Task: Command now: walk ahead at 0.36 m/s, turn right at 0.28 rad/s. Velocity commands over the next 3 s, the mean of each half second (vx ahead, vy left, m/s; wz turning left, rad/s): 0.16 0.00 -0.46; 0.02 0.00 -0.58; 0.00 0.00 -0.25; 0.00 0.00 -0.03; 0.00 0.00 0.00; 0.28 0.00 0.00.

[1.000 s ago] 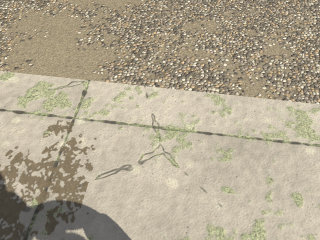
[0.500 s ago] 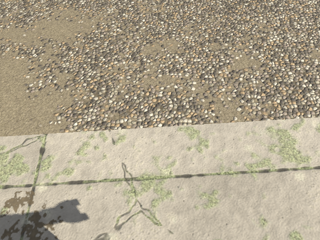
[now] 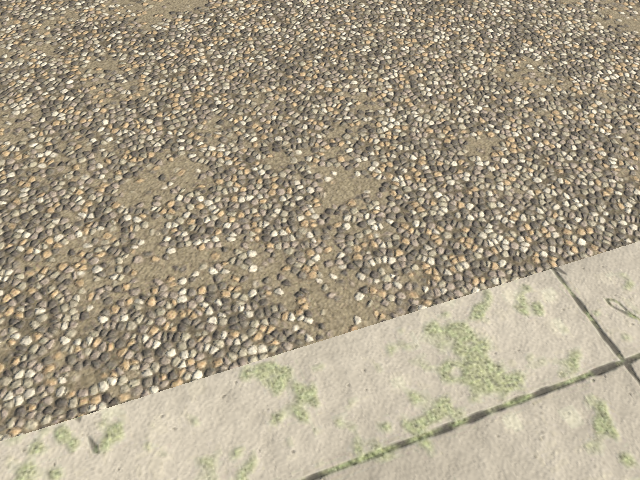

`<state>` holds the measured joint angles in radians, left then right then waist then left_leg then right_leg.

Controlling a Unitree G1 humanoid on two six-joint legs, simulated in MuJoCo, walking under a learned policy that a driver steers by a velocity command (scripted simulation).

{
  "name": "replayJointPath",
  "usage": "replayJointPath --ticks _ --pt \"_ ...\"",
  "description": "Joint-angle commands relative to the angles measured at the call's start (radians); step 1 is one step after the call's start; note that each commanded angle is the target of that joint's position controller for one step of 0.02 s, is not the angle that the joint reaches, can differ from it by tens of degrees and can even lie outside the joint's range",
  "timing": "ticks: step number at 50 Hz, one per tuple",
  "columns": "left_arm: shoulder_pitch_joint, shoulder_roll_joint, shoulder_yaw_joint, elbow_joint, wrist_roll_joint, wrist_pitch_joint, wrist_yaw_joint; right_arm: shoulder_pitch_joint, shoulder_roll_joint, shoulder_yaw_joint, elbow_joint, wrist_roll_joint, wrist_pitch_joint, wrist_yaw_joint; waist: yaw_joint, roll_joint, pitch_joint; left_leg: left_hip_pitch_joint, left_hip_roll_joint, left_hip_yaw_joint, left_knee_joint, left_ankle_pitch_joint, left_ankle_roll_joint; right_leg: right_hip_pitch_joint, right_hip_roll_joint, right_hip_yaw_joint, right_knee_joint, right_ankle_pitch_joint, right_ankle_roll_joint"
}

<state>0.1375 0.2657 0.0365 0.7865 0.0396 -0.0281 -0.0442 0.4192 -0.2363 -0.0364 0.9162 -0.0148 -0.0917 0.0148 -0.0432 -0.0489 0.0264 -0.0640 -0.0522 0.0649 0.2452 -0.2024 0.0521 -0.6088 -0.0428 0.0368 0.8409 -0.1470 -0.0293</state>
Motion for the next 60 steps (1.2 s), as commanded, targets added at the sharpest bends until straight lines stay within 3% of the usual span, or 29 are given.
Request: replayJointPath --ticks 1,5,7,8,9,10,11,12,13,14,18,25,32,34,36,37,38,39,40,41,42,43,45,49,53,57,59,60 --pt "-0.058 0.000 -0.018 -0.061 -0.011 -0.017 -0.003 -0.027 -0.124 -0.021 -0.046 0.000 -0.015 -0.003 0.019 0.143 0.015 -0.071 0.219 -0.035 -0.047 0.628 0.098 0.115 0.027 -0.083 -0.154 0.102 0.002" --pt "-0.049 0.045 -0.007 -0.064 -0.005 -0.022 0.005 -0.024 -0.149 -0.028 -0.029 0.005 0.004 -0.023 0.032 0.168 -0.018 0.028 0.252 -0.008 0.107 0.748 0.061 0.190 0.061 -0.096 -0.250 0.057 -0.045" --pt "0.092 0.073 0.010 -0.020 0.010 -0.033 0.010 -0.032 -0.163 -0.033 -0.030 0.013 0.022 -0.036 0.090 0.122 -0.080 0.028 0.224 0.022 0.349 0.727 0.032 0.351 0.106 -0.099 -0.375 0.093 -0.084" --pt "0.182 0.129 0.029 0.002 0.021 -0.043 0.016 -0.012 -0.162 -0.033 -0.045 0.013 0.025 -0.040 0.119 0.052 -0.146 -0.082 0.181 0.058 0.555 0.499 -0.002 0.514 0.026 -0.007 -0.396 0.330 -0.117" --pt "0.228 0.222 0.052 -0.012 0.016 -0.043 0.026 0.049 -0.088 -0.018 -0.093 0.005 0.027 -0.040 0.083 -0.151 -0.261 -0.334 0.066 0.099 0.895 -0.248 -0.036 0.758 -0.270 0.313 -0.284 0.925 -0.225" --pt "0.270 0.238 0.067 -0.014 -0.047 -0.025 0.030 0.088 -0.104 -0.023 -0.094 0.014 0.047 -0.044 0.101 -0.184 -0.416 -0.460 -0.015 -0.031 1.086 -0.466 -0.048 0.859 -0.370 0.513 -0.332 1.048 -0.383" --pt "0.208 0.193 0.063 -0.032 -0.060 -0.010 0.035 0.040 -0.130 -0.027 -0.090 -0.004 0.063 -0.044 0.088 -0.040 -0.337 -0.506 0.050 -0.090 1.113 -0.393 -0.054 0.768 -0.316 0.434 -0.377 0.863 -0.367" --pt "0.133 0.143 0.050 -0.044 -0.053 -0.002 0.041 -0.045 -0.118 -0.024 -0.109 -0.005 0.065 -0.041 0.077 -0.013 -0.200 -0.532 0.074 -0.093 1.071 -0.327 -0.059 0.632 -0.256 0.366 -0.426 0.729 -0.333" --pt "0.092 0.109 0.040 -0.043 -0.043 0.007 0.046 -0.088 -0.112 -0.024 -0.119 -0.010 0.070 -0.042 0.049 0.016 -0.114 -0.523 0.099 -0.099 1.000 -0.280 -0.066 0.528 -0.196 0.318 -0.469 0.640 -0.284" --pt "0.076 0.099 0.039 -0.044 -0.042 0.013 0.050 -0.091 -0.114 -0.025 -0.127 -0.017 0.086 -0.042 0.028 0.003 -0.089 -0.484 0.110 -0.102 0.944 -0.250 -0.074 0.455 -0.152 0.283 -0.494 0.583 -0.255" --pt "0.082 0.134 0.056 -0.049 -0.028 0.016 0.044 -0.083 -0.098 -0.026 -0.135 -0.018 0.125 -0.039 0.012 0.000 -0.136 -0.411 0.084 -0.096 0.870 -0.188 -0.088 0.374 -0.102 0.273 -0.533 0.413 -0.223" --pt "0.134 0.156 0.075 -0.049 -0.023 0.046 0.051 -0.242 -0.116 -0.032 -0.196 -0.014 0.142 -0.048 0.068 -0.046 -0.078 -0.490 0.069 -0.135 0.708 -0.152 -0.097 0.379 -0.076 0.423 -0.608 -0.137 -0.188" --pt "0.146 0.168 0.087 -0.048 -0.014 0.058 0.045 -0.266 -0.118 -0.021 -0.223 0.009 0.121 -0.059 0.080 -0.068 -0.075 -0.374 0.002 -0.145 0.517 -0.220 -0.060 0.404 -0.060 0.517 -0.570 -0.058 -0.177" --pt "0.130 0.168 0.089 -0.048 -0.016 0.064 0.040 -0.227 -0.121 -0.019 -0.220 0.018 0.112 -0.063 0.063 -0.080 -0.078 -0.284 -0.021 -0.142 0.408 -0.229 -0.040 0.386 -0.049 0.542 -0.560 -0.004 -0.161" --pt "0.095 0.163 0.089 -0.051 -0.029 0.069 0.039 -0.144 -0.123 -0.019 -0.202 0.019 0.103 -0.073 0.014 -0.071 -0.073 -0.117 -0.030 -0.128 0.174 -0.132 -0.018 0.312 -0.003 0.530 -0.542 -0.064 -0.103" --pt "0.096 0.137 0.082 -0.056 -0.039 0.067 0.043 -0.125 -0.160 -0.028 -0.198 0.010 0.097 -0.082 0.010 -0.020 -0.067 -0.013 0.046 -0.185 0.045 -0.098 0.000 0.225 0.058 0.483 -0.494 -0.214 -0.046" --pt "0.168 0.072 0.068 -0.057 -0.045 0.065 0.048 -0.161 -0.241 -0.043 -0.227 -0.001 0.099 -0.090 0.060 0.173 -0.094 0.053 0.291 -0.422 -0.042 -0.235 0.057 0.138 0.170 0.321 -0.257 -0.384 0.013" --pt "0.139 0.128 0.085 -0.062 -0.027 0.059 0.055 -0.276 -0.291 -0.050 -0.267 -0.018 0.104 -0.082 0.059 0.259 -0.002 -0.092 0.445 -0.594 -0.092 -0.150 0.153 -0.001 0.272 0.111 -0.042 -0.405 0.030" --pt "0.107 0.188 0.099 -0.058 0.001 0.059 0.053 -0.264 -0.228 -0.040 -0.260 -0.017 0.104 -0.076 0.064 0.148 0.009 -0.165 0.426 -0.506 -0.048 0.006 0.183 0.061 0.177 0.119 0.122 -0.358 0.041" --pt "0.133 0.175 0.100 -0.043 0.000 0.063 0.044 -0.302 -0.173 -0.023 -0.264 -0.008 0.100 -0.070 0.098 0.120 0.006 -0.189 0.352 -0.393 -0.011 0.124 0.158 0.094 0.178 0.115 0.199 -0.307 0.039" --pt "0.166 0.160 0.097 -0.028 -0.003 0.072 0.037 -0.324 -0.155 -0.018 -0.272 -0.007 0.099 -0.065 0.112 0.130 -0.004 -0.173 0.297 -0.299 0.014 0.208 0.135 0.100 0.176 0.103 0.277 -0.271 0.046" --pt "0.184 0.154 0.094 -0.017 -0.007 0.082 0.027 -0.328 -0.152 -0.017 -0.279 -0.007 0.099 -0.066 0.111 0.167 -0.016 -0.142 0.270 -0.245 0.032 0.272 0.129 0.083 0.173 0.082 0.347 -0.254 0.054" --pt "0.157 0.147 0.086 -0.025 -0.017 0.092 0.015 -0.282 -0.150 -0.017 -0.277 -0.010 0.101 -0.063 0.081 0.170 -0.019 -0.080 0.259 -0.189 0.060 0.378 0.137 0.043 0.152 0.049 0.368 -0.251 0.075" --pt "0.063 0.121 0.067 -0.062 -0.024 0.100 0.006 -0.159 -0.182 -0.034 -0.240 -0.009 0.101 -0.062 0.011 0.191 -0.024 0.081 0.293 -0.170 0.101 0.492 0.156 -0.009 0.115 0.019 0.228 -0.271 0.102" --pt "0.029 0.093 0.046 -0.082 -0.032 0.103 0.003 -0.151 -0.201 -0.044 -0.224 -0.012 0.097 -0.046 0.003 0.218 -0.046 0.049 0.310 -0.137 0.133 0.531 0.163 0.129 0.098 -0.018 0.041 -0.317 0.082" --pt "0.039 0.088 0.032 -0.084 -0.041 0.096 0.017 -0.165 -0.220 -0.050 -0.206 -0.010 0.102 -0.027 0.012 0.257 -0.063 -0.012 0.312 -0.131 0.182 0.559 0.158 0.298 0.111 -0.072 -0.178 -0.309 0.037" --pt "0.092 0.078 0.024 -0.062 -0.029 0.080 0.027 -0.183 -0.217 -0.048 -0.194 0.006 0.112 -0.024 0.063 0.215 -0.065 -0.079 0.286 -0.100 0.256 0.488 0.101 0.452 0.106 -0.077 -0.480 -0.076 0.009" --pt "0.100 0.117 0.027 -0.059 -0.010 0.066 0.035 -0.146 -0.191 -0.042 -0.185 0.007 0.112 -0.023 0.062 0.127 -0.093 -0.177 0.258 -0.070 0.324 0.333 0.039 0.592 0.029 0.037 -0.583 0.033 -0.007"
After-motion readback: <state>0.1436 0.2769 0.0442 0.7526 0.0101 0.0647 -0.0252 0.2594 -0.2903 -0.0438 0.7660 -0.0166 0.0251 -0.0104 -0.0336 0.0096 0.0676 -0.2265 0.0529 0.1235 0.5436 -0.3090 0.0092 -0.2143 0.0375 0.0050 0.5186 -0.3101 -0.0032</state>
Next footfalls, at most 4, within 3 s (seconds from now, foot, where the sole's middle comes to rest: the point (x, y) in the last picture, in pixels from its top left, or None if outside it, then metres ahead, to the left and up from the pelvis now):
0.16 right None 0.23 -0.10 -0.78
0.74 left None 0.22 0.07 -0.78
1.20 right None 0.09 -0.10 -0.78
1.56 left None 0.21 0.07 -0.78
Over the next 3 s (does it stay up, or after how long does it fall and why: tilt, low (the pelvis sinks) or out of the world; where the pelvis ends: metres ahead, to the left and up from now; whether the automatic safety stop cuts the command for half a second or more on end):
stays up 0.20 -0.10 0.00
